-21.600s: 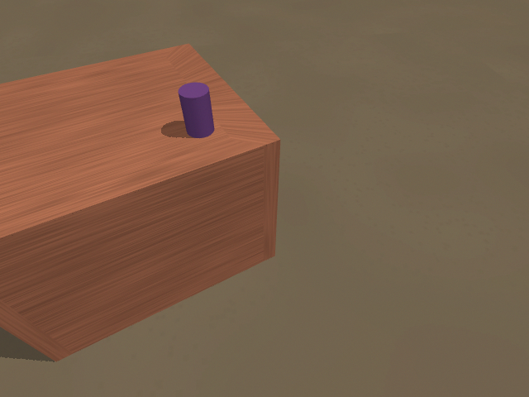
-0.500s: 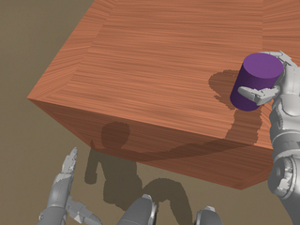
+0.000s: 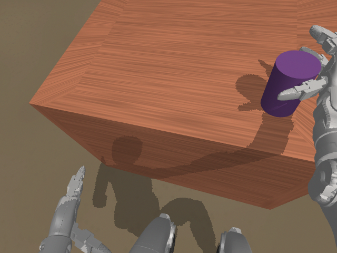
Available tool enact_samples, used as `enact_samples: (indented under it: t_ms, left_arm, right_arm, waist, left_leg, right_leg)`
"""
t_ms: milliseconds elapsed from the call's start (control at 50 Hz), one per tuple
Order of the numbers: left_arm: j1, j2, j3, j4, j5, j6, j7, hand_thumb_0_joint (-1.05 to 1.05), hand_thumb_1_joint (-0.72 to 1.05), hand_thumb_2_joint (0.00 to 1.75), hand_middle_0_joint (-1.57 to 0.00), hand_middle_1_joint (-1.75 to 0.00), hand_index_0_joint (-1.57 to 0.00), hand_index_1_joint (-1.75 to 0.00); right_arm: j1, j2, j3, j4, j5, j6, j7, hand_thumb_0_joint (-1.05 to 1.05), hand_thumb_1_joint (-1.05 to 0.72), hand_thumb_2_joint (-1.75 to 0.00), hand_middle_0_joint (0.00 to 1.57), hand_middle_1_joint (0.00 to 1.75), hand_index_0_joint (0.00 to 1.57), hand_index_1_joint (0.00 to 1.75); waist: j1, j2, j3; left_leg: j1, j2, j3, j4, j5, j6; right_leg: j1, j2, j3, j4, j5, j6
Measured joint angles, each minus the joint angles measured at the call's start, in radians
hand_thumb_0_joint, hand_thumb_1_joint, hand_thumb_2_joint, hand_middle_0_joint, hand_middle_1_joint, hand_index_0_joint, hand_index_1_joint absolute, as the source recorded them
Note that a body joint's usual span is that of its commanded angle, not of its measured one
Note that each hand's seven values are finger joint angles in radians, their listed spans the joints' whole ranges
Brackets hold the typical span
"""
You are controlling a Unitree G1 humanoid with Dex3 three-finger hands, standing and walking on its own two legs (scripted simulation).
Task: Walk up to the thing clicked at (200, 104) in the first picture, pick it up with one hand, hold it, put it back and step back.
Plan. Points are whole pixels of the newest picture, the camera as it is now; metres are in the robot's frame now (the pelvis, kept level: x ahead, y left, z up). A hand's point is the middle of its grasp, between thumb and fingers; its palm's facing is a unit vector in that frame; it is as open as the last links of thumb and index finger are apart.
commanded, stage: withdraw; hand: right
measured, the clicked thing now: (286, 86) +0.53 -0.17 +0.03
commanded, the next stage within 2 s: rise in 0.30 s
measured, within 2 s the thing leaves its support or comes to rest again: neither
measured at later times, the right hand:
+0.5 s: hand out of the picture +0.55 -0.26 +0.17, palm faces +0.18 +0.98 -0.10, open 17.4 cm
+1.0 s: hand out of the picture +0.42 -0.31 +0.12, palm faces +0.31 +0.90 -0.31, open 17.6 cm
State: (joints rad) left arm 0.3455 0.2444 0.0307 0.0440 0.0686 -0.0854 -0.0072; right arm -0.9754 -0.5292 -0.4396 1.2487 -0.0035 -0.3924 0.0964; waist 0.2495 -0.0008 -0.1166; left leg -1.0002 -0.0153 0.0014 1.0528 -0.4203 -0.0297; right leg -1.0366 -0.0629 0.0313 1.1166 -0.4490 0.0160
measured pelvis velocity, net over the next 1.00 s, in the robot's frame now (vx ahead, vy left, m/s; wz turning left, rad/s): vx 0.07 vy -0.01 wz -0.02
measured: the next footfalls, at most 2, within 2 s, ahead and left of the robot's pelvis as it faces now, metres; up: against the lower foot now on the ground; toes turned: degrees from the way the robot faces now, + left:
none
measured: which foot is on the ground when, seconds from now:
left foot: down 0.00-1.00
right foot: down 0.00-1.00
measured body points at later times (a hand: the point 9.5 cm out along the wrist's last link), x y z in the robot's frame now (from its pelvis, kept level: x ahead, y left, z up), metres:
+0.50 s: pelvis +0.02 -0.01 +0.03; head +0.11 -0.03 +0.47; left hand +0.18 +0.25 +0.00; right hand +0.53 -0.31 +0.18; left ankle +0.04 +0.14 -0.65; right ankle +0.04 -0.13 -0.65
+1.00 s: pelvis +0.07 -0.01 +0.06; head +0.09 -0.02 +0.51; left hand +0.25 +0.23 +0.02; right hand +0.40 -0.36 +0.14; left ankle +0.04 +0.14 -0.65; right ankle +0.04 -0.13 -0.65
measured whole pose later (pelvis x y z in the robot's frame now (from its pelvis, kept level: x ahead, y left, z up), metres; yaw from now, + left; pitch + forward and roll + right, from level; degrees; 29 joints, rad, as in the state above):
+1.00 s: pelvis +0.07 -0.01 +0.06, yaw -1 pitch +12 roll +2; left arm 0.35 0.24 0.03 0.23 -0.06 0.07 -0.03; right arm -0.27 -0.47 -0.31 0.59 0.03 0.00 0.04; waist 0.03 -0.03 -0.20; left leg -0.51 0.02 -0.01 0.71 -0.39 -0.04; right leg -0.55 -0.04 0.00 0.77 -0.42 0.00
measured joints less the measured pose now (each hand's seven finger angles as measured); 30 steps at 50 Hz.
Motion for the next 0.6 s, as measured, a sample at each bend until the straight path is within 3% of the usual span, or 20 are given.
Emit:
enact_samples:
  t_ms: [140,260,440,520,600]
  left_arm:
    - [-0.005,0.0,-0.017,0.007,-0.001,0.011,0.004,-0.01,-0.51,0.04,-0.06,-0.05,-0.06,-0.05]
    - [-0.005,0.011,-0.03,0.033,-0.02,0.033,0.025,-0.01,-0.51,0.04,-0.06,-0.05,-0.06,-0.05]
    - [-0.044,-0.004,-0.058,0.181,-0.05,0.036,0.039,-0.01,-0.53,0.05,-0.06,-0.04,-0.05,-0.05]
    - [-0.055,-0.007,-0.055,0.137,-0.061,0.055,0.031,-0.02,-0.53,0.06,-0.06,-0.05,-0.06,-0.05]
    - [-0.026,0.004,-0.045,0.107,-0.07,0.07,0.005,-0.01,-0.53,0.06,-0.06,-0.05,-0.06,-0.06]
  right_arm:
    - [0.0,-0.027,-0.024,-0.037,-0.016,0.032,0.005,-0.01,0.61,-0.09,0.22,0.17,0.23,0.16]
    - [0.006,-0.072,-0.044,-0.097,-0.008,0.095,0.01,-0.02,0.6,-0.05,0.12,0.09,0.12,0.09]
    - [-0.091,-0.186,-0.007,0.05,0.02,0.154,0.1,-0.02,0.53,-0.04,0.08,0.06,0.07,0.05]
    - [-0.104,-0.202,0.033,0.105,-0.039,0.204,0.071,-0.01,0.52,-0.04,0.07,0.05,0.07,0.05]
    - [-0.043,-0.2,0.025,0.085,-0.073,0.267,0.04,-0.01,0.52,-0.04,0.07,0.06,0.07,0.05]
  waist:
    - [0.01,0.002,-0.001]
    - [0.002,-0.003,-0.004]
    - [-0.028,-0.03,-0.027]
    - [-0.049,-0.025,-0.013]
    - [-0.063,-0.014,-0.005]
  left_leg:
    - [-0.019,-0.005,0.006,0.011,0.001,0.003]
    - [0.035,-0.009,0.002,-0.033,0.011,0.003]
    - [0.145,-0.003,0.007,-0.132,0.026,-0.002]
    - [0.181,0.003,-0.002,-0.167,0.034,-0.008]
    - [0.222,0.01,-0.009,-0.215,0.045,-0.01]
  right_leg:
    - [-0.021,-0.004,0.007,0.013,0.0,0.004]
    - [0.033,-0.009,0.001,-0.025,0.005,0.003]
    - [0.132,-0.004,0.003,-0.108,0.015,-0.004]
    - [0.172,0.001,-0.008,-0.146,0.023,-0.008]
    - [0.215,0.008,-0.018,-0.198,0.036,-0.011]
